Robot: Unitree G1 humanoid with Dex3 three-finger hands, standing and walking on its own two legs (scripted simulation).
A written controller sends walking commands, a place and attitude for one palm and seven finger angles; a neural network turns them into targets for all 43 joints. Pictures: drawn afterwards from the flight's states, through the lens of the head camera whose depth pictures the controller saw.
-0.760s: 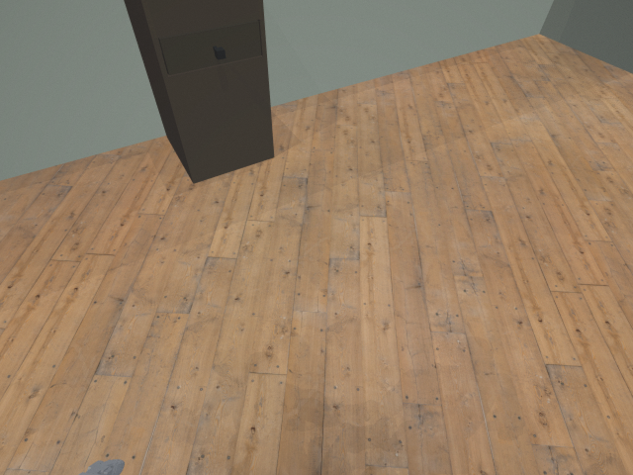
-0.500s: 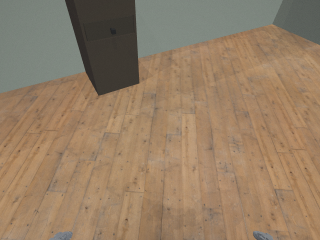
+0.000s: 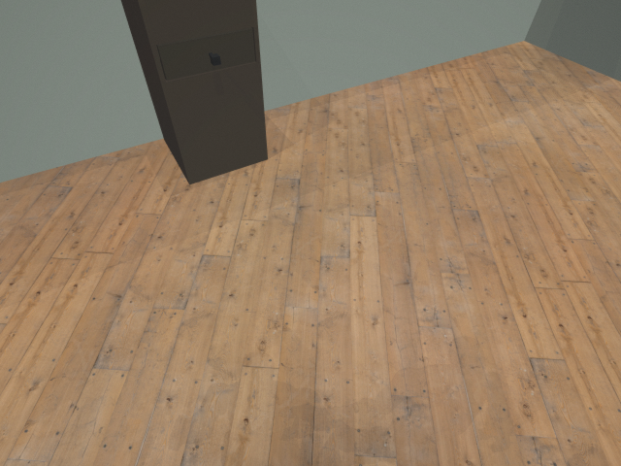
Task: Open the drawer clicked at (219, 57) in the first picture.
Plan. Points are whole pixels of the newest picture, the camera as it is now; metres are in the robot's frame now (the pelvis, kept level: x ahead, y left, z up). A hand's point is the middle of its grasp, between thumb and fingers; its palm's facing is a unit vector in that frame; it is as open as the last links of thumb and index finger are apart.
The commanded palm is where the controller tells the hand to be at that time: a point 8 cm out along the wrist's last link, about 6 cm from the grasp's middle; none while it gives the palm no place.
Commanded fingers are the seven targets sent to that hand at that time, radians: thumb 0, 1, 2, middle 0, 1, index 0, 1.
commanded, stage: stand and wait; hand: left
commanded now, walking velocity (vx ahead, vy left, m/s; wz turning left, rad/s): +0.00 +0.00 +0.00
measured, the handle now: (213, 57) +1.56 +0.48 -0.17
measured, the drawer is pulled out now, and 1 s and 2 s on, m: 0.00 0.00 0.00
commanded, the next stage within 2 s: look at it before walking up in 0.10 s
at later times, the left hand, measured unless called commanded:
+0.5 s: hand out of the picture +0.06 +0.24 -0.16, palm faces -0.03 -0.94 -0.33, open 7.4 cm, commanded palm none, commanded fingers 0.00 0.90 0.90 -0.20 -0.30 -0.20 -0.30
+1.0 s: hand out of the picture +0.05 +0.21 -0.18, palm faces -0.04 -0.97 -0.26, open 7.4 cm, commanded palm none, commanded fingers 0.00 0.90 0.90 -0.20 -0.30 -0.20 -0.30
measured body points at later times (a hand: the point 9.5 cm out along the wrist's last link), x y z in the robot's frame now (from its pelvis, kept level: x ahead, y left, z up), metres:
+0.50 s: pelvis -0.01 -0.01 +0.00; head +0.00 -0.01 +0.45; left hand +0.07 +0.29 -0.13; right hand +0.07 -0.30 -0.13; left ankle -0.01 +0.12 -0.74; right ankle +0.00 -0.13 -0.74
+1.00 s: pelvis +0.02 -0.01 -0.01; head +0.02 +0.00 +0.44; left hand +0.05 +0.26 -0.16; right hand +0.06 -0.28 -0.15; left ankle -0.01 +0.12 -0.74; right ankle +0.00 -0.13 -0.74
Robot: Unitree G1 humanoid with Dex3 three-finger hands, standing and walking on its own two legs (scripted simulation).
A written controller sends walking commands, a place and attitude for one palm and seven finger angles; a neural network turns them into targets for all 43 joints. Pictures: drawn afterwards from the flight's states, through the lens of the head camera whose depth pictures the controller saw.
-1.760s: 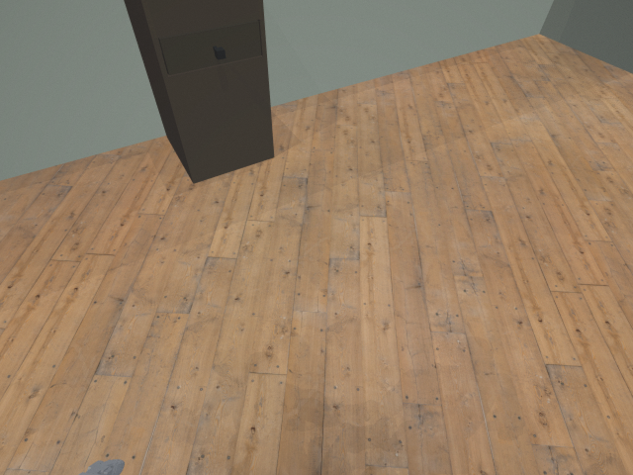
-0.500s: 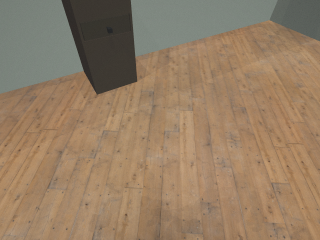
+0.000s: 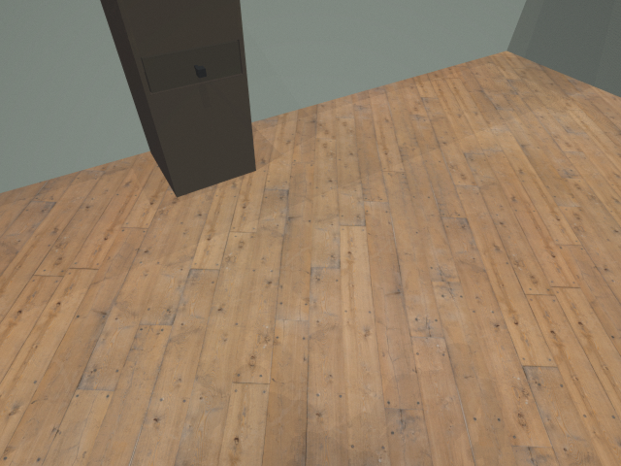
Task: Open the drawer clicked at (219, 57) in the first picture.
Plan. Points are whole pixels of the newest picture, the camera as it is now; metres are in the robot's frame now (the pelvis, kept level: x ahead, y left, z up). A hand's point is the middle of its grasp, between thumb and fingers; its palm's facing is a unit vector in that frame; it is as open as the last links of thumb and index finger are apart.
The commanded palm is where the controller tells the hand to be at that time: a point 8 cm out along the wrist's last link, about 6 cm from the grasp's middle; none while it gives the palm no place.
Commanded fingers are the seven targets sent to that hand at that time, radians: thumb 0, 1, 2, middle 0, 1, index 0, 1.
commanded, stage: walk to a spot facing it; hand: left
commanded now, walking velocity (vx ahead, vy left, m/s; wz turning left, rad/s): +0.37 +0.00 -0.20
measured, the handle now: (199, 70) +1.51 +0.55 -0.17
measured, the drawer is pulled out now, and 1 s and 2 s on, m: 0.00 0.00 0.00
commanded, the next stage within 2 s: turn to face it in 1.88 s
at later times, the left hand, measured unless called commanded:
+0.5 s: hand out of the picture +0.06 +0.17 -0.18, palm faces +0.00 -0.99 -0.13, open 7.4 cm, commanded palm none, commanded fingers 0.00 0.90 0.90 -0.20 -0.30 -0.20 -0.30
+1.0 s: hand (266, 271) +0.52 +0.13 -0.16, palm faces -0.14 -0.97 -0.21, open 7.4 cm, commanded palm none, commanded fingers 0.00 0.90 0.90 -0.20 -0.30 -0.20 -0.30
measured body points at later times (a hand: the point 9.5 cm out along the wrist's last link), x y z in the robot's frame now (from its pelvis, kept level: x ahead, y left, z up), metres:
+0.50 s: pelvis +0.19 +0.01 -0.03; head +0.23 +0.02 +0.42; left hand +0.06 +0.22 -0.17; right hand +0.29 -0.23 -0.16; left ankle +0.30 +0.11 -0.74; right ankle -0.01 -0.10 -0.72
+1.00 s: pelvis +0.41 -0.04 -0.01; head +0.42 -0.05 +0.44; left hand +0.53 +0.18 -0.14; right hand +0.34 -0.25 -0.17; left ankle +0.34 +0.10 -0.66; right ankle +0.42 -0.13 -0.74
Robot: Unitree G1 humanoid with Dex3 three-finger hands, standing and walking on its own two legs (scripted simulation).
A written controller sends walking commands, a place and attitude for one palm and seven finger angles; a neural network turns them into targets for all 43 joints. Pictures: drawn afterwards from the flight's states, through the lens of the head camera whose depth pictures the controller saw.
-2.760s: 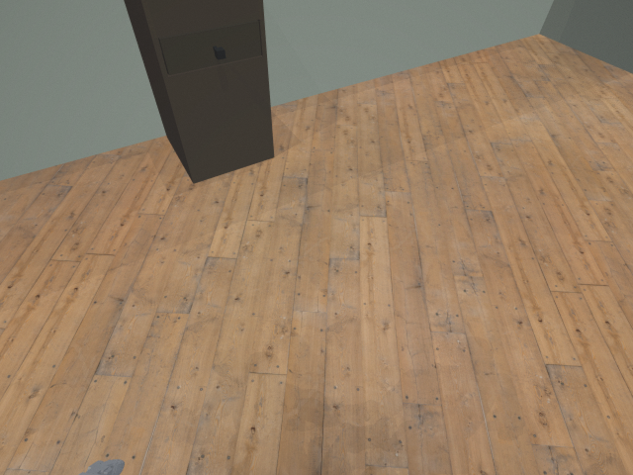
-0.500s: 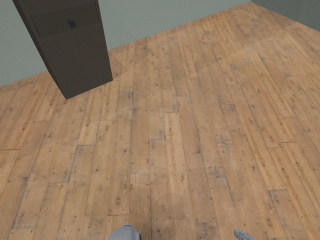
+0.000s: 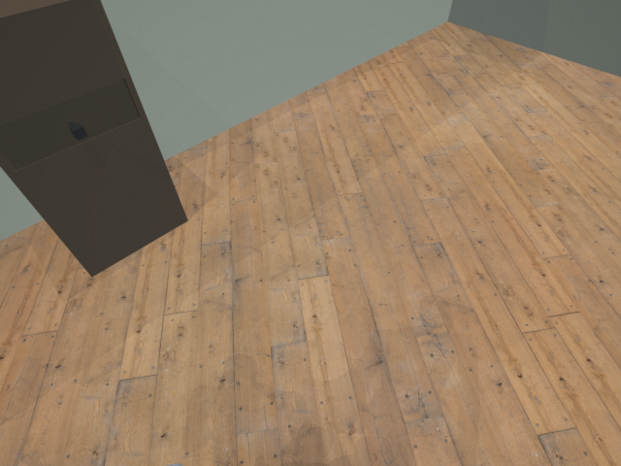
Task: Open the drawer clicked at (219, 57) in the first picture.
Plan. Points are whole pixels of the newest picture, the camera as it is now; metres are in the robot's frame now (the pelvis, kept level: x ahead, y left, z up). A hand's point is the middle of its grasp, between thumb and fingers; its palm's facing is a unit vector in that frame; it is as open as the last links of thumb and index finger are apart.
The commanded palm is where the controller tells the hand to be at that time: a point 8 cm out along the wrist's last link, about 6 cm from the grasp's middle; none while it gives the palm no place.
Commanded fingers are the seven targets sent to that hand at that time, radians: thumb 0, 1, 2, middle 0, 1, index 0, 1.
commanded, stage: walk to a spot facing it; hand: left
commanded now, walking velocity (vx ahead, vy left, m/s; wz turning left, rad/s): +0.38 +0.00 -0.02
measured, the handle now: (76, 128) +1.00 +0.75 -0.16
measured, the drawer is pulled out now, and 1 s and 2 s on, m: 0.00 0.00 0.00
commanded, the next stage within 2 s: turn to face it in 0.88 s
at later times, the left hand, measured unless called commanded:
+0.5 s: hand (173, 400) +0.25 +0.25 -0.17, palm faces +0.02 -0.99 -0.15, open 7.4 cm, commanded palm none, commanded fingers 0.00 0.90 0.90 -0.20 -0.30 -0.20 -0.30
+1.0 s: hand (250, 240) +0.58 +0.16 -0.16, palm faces -0.13 -0.96 -0.24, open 7.2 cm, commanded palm none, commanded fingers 0.00 0.90 0.90 -0.20 -0.30 -0.20 -0.30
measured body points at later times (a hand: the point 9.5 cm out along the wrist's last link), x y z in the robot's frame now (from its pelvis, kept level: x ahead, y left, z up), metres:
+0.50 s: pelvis +0.24 +0.07 +0.01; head +0.26 +0.09 +0.46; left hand +0.25 +0.30 -0.16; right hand +0.27 -0.17 -0.13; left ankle +0.24 +0.15 -0.73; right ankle +0.21 -0.07 -0.64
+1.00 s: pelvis +0.47 -0.01 +0.00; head +0.49 -0.02 +0.45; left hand +0.58 +0.21 -0.14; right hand +0.41 -0.22 -0.16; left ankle +0.46 +0.14 -0.64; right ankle +0.49 -0.08 -0.73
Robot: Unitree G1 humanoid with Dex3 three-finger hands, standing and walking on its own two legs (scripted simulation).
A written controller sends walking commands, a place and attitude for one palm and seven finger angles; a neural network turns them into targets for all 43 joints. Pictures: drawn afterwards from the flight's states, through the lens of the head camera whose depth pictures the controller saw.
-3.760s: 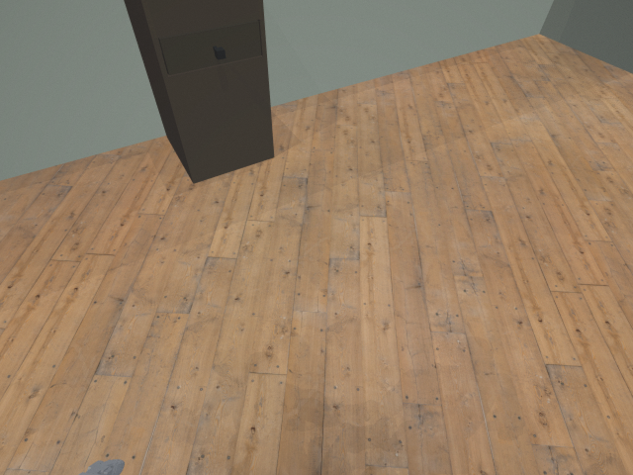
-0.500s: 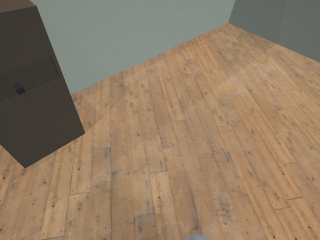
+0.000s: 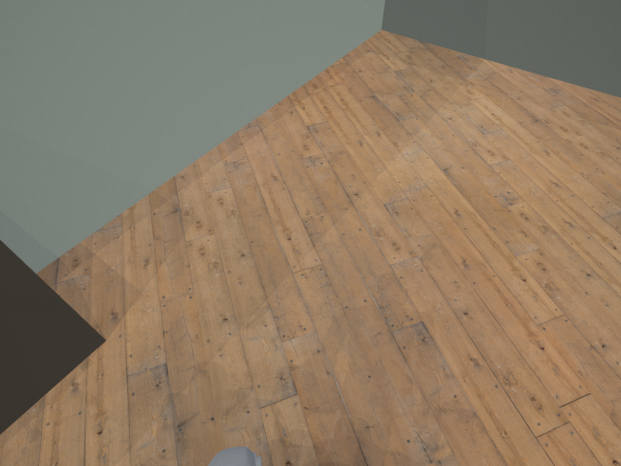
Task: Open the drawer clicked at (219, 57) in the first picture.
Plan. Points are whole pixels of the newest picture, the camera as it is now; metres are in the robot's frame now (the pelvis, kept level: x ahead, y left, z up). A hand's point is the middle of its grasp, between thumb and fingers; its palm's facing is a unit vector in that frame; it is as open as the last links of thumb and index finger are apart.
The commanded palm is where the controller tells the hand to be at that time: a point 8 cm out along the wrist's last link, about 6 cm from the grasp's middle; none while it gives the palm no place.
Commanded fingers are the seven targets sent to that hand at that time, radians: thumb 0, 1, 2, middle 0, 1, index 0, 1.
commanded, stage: turn to face it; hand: left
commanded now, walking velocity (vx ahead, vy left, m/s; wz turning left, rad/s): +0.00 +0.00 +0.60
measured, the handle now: out of the picture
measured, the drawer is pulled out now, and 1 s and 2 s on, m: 0.00 0.00 0.00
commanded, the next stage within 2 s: take the last steps up to it in 1.58 s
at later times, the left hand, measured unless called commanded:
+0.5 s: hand out of the picture +0.13 +0.26 -0.18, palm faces +0.28 -0.94 -0.21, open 7.4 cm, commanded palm none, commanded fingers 0.00 0.90 0.90 -0.20 -0.30 -0.20 -0.30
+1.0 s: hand out of the picture +0.14 +0.19 -0.14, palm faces +0.50 -0.82 -0.28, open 7.4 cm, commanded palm none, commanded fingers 0.00 0.90 0.90 -0.20 -0.30 -0.20 -0.30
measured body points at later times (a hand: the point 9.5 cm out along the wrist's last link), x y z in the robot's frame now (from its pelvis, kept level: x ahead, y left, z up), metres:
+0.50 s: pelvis +0.12 +0.05 +0.00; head +0.15 +0.08 +0.44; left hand +0.12 +0.31 -0.16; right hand +0.26 -0.16 -0.14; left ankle +0.17 +0.14 -0.73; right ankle +0.13 -0.12 -0.66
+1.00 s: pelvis +0.16 -0.01 +0.01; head +0.21 -0.02 +0.45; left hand +0.11 +0.24 -0.12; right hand +0.36 -0.22 -0.15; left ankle +0.08 +0.11 -0.65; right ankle +0.19 -0.11 -0.73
